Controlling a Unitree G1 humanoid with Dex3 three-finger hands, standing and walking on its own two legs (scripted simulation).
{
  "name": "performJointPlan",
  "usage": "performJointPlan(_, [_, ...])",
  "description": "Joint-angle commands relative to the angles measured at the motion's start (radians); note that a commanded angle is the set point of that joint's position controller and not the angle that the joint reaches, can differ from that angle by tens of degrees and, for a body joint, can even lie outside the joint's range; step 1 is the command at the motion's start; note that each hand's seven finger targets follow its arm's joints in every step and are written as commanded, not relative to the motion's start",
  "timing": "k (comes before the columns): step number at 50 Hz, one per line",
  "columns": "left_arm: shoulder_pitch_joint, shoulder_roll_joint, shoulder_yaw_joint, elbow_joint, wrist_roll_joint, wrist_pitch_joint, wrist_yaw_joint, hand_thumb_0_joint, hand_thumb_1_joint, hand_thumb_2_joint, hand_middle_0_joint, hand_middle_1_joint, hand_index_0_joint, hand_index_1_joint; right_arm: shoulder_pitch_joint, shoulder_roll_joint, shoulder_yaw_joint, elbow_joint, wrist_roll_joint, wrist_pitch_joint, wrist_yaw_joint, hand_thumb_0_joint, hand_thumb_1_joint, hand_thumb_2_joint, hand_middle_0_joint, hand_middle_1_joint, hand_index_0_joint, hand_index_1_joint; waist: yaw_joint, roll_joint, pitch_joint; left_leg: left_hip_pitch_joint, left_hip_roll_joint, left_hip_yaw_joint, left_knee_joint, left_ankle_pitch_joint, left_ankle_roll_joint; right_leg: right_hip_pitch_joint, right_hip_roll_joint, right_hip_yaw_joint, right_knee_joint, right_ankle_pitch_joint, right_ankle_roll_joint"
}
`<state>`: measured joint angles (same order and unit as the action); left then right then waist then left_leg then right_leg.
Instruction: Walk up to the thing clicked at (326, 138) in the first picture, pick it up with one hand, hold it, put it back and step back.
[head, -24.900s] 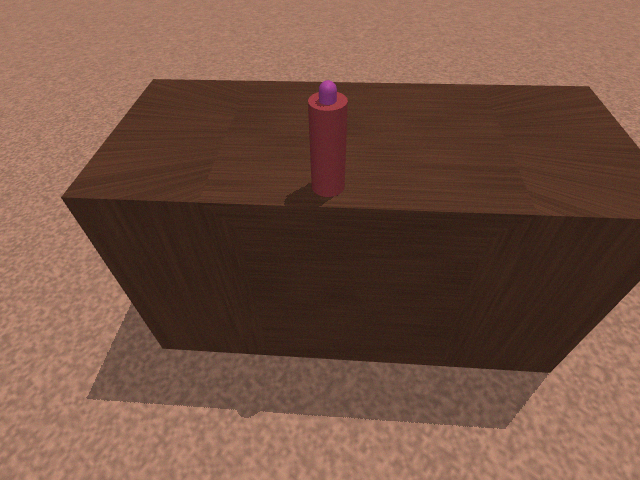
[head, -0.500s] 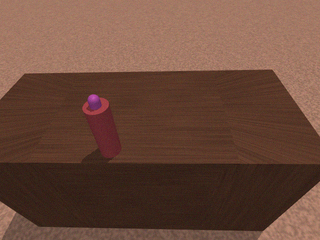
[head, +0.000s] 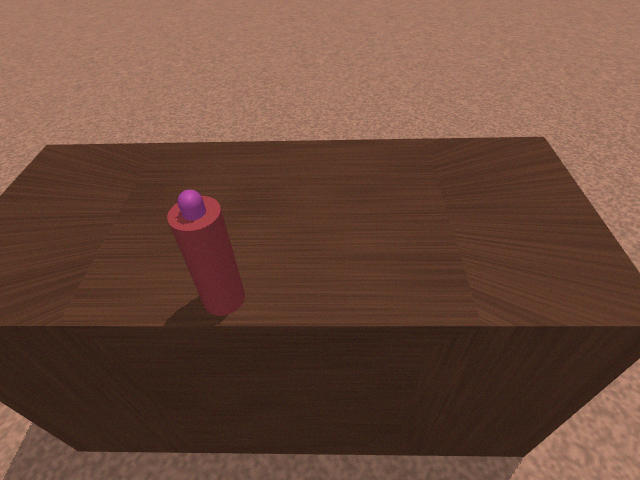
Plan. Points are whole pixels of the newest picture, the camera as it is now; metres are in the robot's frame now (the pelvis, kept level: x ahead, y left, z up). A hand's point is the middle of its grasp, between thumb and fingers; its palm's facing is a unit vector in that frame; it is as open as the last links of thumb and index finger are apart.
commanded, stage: home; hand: left
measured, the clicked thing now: (208, 252) +0.45 +0.20 +0.04
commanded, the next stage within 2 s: stand in 0.84 s
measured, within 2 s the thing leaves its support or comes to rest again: neither
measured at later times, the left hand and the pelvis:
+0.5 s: hand out of the picture +0.09 +0.26 -0.16, palm faces -0.04 -0.94 -0.34, open 17.5 cm; pelvis +0.02 +0.01 +0.00, yaw +0 degrees
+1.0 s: hand out of the picture +0.08 +0.27 -0.16, palm faces -0.04 -0.94 -0.34, open 17.4 cm; pelvis +0.02 +0.01 +0.00, yaw +0 degrees
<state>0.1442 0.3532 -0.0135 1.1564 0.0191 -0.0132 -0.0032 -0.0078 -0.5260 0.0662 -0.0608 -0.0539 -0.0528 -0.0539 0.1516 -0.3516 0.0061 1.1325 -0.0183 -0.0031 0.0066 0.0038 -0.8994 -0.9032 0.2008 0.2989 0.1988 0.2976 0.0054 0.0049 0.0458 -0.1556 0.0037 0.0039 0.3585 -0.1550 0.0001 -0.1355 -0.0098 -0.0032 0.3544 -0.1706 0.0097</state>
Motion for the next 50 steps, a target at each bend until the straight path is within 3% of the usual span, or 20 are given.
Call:
performJointPlan(1, [-0.049, 0.212, 0.038, -0.053, -0.005, -0.025, 0.017, 0.0, -0.554, 0.053, -0.049, -0.051, -0.048, -0.051, -0.049, -0.207, -0.037, -0.06, 0.005, -0.03, -0.015, 0.0, -0.895, -0.902, 0.201, 0.301, 0.201, 0.301, -0.003, 0.002, -0.045, 0.004, 0.113, -0.119, -0.091, -0.009, 0.022, -0.001, -0.11, 0.109, -0.079, 0.016, -0.029])
performJointPlan(6, [-0.052, 0.204, 0.036, -0.05, -0.007, -0.026, 0.017, 0.0, -0.555, 0.052, -0.048, -0.05, -0.048, -0.051, -0.05, -0.209, -0.034, -0.054, 0.006, -0.031, -0.017, 0.0, -0.895, -0.902, 0.201, 0.301, 0.201, 0.301, -0.004, 0.001, -0.064, 0.02, 0.122, -0.113, -0.081, 0.06, 0.024, 0.034, -0.119, 0.105, -0.077, 0.086, -0.023])
performJointPlan(9, [-0.053, 0.205, 0.037, -0.044, -0.006, -0.021, 0.017, 0.0, -0.551, 0.054, -0.049, -0.051, -0.048, -0.052, -0.057, -0.209, -0.035, -0.052, 0.005, -0.028, -0.017, 0.0, -0.895, -0.902, 0.201, 0.301, 0.201, 0.301, -0.005, 0.002, -0.032, 0.004, 0.114, -0.113, -0.096, -0.009, 0.021, 0.012, -0.113, 0.1, -0.087, 0.03, -0.021])
performJointPlan(12, [-0.057, 0.207, 0.039, -0.046, -0.007, -0.021, 0.016, 0.0, -0.558, 0.051, -0.048, -0.051, -0.048, -0.051, -0.054, -0.207, -0.034, -0.05, 0.005, -0.027, -0.016, 0.0, -0.896, -0.902, 0.201, 0.301, 0.201, 0.301, -0.006, -0.002, -0.022, 0.001, 0.113, -0.114, -0.105, -0.017, 0.018, 0.002, -0.112, 0.101, -0.094, 0.012, -0.021])
performJointPlan(17, [-0.06, 0.203, 0.039, -0.055, -0.005, -0.024, 0.018, 0.0, -0.558, 0.05, -0.048, -0.05, -0.048, -0.051, -0.069, -0.21, -0.036, -0.055, 0.007, -0.033, -0.017, 0.0, -0.895, -0.902, 0.201, 0.301, 0.201, 0.301, -0.004, -0.002, -0.08, 0.052, 0.127, -0.109, -0.082, 0.125, 0.023, 0.04, -0.122, 0.096, -0.074, 0.13, -0.021])
performJointPlan(25, [-0.067, 0.2, 0.04, -0.061, -0.007, -0.023, 0.02, 0.0, -0.546, 0.058, -0.05, -0.053, -0.049, -0.053, -0.074, -0.21, -0.037, -0.053, 0.007, -0.032, -0.019, 0.0, -0.896, -0.902, 0.201, 0.301, 0.201, 0.301, -0.005, -0.002, -0.092, 0.067, 0.129, -0.097, -0.075, 0.183, 0.024, 0.062, -0.126, 0.089, -0.077, 0.19, -0.016])
performJointPlan(27, [-0.071, 0.204, 0.043, -0.059, -0.008, -0.02, 0.021, 0.0, -0.569, 0.044, -0.047, -0.049, -0.046, -0.049, -0.072, -0.208, -0.037, -0.05, 0.008, -0.031, -0.021, 0.0, -0.896, -0.902, 0.201, 0.301, 0.201, 0.301, -0.007, -0.002, -0.086, 0.074, 0.129, -0.098, -0.082, 0.184, 0.02, 0.06, -0.125, 0.089, -0.073, 0.179, -0.019])
performJointPlan(30, [-0.064, 0.202, 0.043, -0.059, -0.008, -0.016, 0.018, 0.0, -0.558, 0.051, -0.048, -0.051, -0.048, -0.051, -0.072, -0.209, -0.038, -0.048, 0.006, -0.031, -0.02, 0.0, -0.896, -0.902, 0.201, 0.301, 0.201, 0.301, -0.005, 0.011, -0.048, 0.044, 0.123, -0.1, -0.105, 0.097, 0.016, 0.034, -0.119, 0.088, -0.087, 0.095, -0.019])
performJointPlan(35, [-0.063, 0.201, 0.045, -0.063, -0.006, -0.016, 0.017, 0.0, -0.568, 0.044, -0.047, -0.049, -0.046, -0.049, -0.081, -0.212, -0.041, -0.052, 0.007, -0.032, -0.019, 0.0, -0.896, -0.902, 0.201, 0.301, 0.201, 0.301, -0.003, 0.007, -0.055, 0.058, 0.127, -0.104, -0.105, 0.102, 0.021, 0.033, -0.121, 0.088, -0.086, 0.09, -0.022])
performJointPlan(40, [-0.063, 0.203, 0.045, -0.063, -0.005, -0.017, 0.017, 0.0, -0.566, 0.046, -0.047, -0.049, -0.047, -0.05, -0.071, -0.212, -0.044, -0.046, 0.006, -0.027, -0.016, 0.0, -0.896, -0.902, 0.201, 0.301, 0.201, 0.301, -0.01, -0.004, -0.031, 0.027, 0.119, -0.111, -0.119, 0.003, 0.022, 0.023, -0.121, 0.091, -0.103, 0.034, -0.023])
performJointPlan(46, [-0.053, 0.203, 0.045, -0.07, -0.007, -0.018, 0.017, 0.0, -0.597, 0.028, -0.044, -0.044, -0.044, -0.045, -0.075, -0.21, -0.044, -0.051, 0.006, -0.033, -0.017, 0.0, -0.896, -0.902, 0.201, 0.301, 0.201, 0.301, -0.006, 0.01, -0.063, 0.048, 0.12, -0.107, -0.11, 0.085, 0.02, 0.039, -0.123, 0.089, -0.09, 0.083, -0.023])
performJointPlan(47, [-0.056, 0.203, 0.045, -0.071, -0.007, -0.018, 0.017, 0.0, -0.574, 0.041, -0.047, -0.048, -0.046, -0.048, -0.078, -0.21, -0.044, -0.053, 0.007, -0.032, -0.017, 0.0, -0.896, -0.902, 0.201, 0.301, 0.201, 0.301, -0.005, 0.004, -0.068, 0.059, 0.125, -0.106, -0.102, 0.102, 0.024, 0.042, -0.125, 0.087, -0.089, 0.091, -0.025])
performJointPlan(49, [-0.055, 0.199, 0.043, -0.073, -0.006, -0.017, 0.016, 0.0, -0.414, 0.201, -0.2, -0.208, -0.2, -0.208, -0.062, -0.206, -0.041, -0.049, 0.007, -0.033, -0.017, 0.0, -0.9, -0.9, 0.2, 0.3, 0.2, 0.3, -0.009, 0.003, -0.066, 0.051, 0.122, -0.104, -0.104, 0.105, 0.022, 0.046, -0.125, 0.086, -0.091, 0.1, -0.024])
performJointPlan(50, [-0.057, 0.203, 0.045, -0.074, -0.007, -0.017, 0.017, 0.0, -0.334, 0.281, -0.2, -0.288, -0.2, -0.288, -0.071, -0.211, -0.043, -0.049, 0.007, -0.033, -0.018, 0.0, -0.9, -0.9, 0.2, 0.3, 0.2, 0.3, -0.006, 0.007, -0.067, 0.053, 0.123, -0.106, -0.103, 0.107, 0.021, 0.047, -0.125, 0.085, -0.087, 0.094, -0.025])
